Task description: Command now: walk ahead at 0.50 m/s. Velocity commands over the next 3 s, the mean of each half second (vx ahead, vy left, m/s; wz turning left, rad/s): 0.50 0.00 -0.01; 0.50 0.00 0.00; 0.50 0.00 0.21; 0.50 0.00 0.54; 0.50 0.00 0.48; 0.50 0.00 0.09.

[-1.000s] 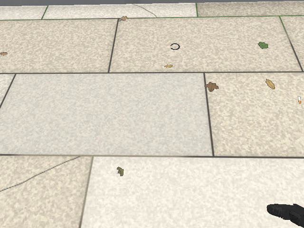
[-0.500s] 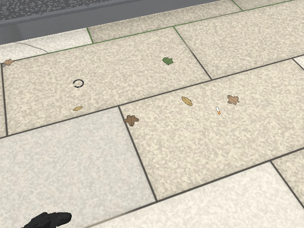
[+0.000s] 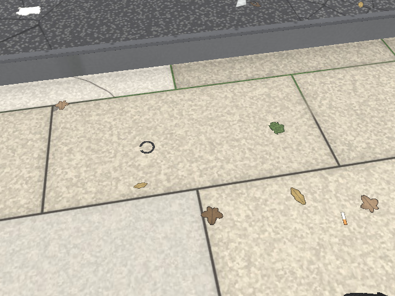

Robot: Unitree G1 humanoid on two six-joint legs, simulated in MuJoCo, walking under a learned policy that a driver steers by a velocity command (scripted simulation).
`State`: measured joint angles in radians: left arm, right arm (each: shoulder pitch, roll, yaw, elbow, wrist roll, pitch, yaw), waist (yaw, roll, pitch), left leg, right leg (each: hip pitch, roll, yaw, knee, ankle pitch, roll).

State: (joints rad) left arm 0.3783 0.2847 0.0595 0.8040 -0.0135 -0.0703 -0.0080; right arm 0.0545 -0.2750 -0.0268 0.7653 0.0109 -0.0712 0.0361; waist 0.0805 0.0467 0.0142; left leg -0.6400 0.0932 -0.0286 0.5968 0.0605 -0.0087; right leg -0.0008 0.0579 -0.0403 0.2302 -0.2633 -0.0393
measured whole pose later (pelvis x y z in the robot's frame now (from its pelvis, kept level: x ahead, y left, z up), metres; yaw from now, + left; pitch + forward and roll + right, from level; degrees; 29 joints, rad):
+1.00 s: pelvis +0.55 -0.01 +0.01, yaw +0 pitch +1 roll -1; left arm 0.35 0.26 0.05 0.88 -0.01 -0.08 -0.01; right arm 0.10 -0.29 -0.05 0.81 0.01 -0.06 0.01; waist 0.07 0.05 0.02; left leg -0.67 0.13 -0.04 0.71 0.01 -0.01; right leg -0.05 0.07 -0.05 0.21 -0.19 -0.06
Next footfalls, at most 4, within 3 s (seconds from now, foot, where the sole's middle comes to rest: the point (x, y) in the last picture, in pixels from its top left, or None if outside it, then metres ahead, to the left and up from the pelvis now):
0.10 left None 0.24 0.14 -0.78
0.66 right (254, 280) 0.54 -0.10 -0.78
1.18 left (192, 200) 0.84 0.14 -0.78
1.68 right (240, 146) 1.13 -0.05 -0.78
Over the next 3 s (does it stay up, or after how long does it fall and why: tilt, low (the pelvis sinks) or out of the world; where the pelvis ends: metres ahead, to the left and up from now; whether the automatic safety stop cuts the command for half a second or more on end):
stays up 1.56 0.37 0.00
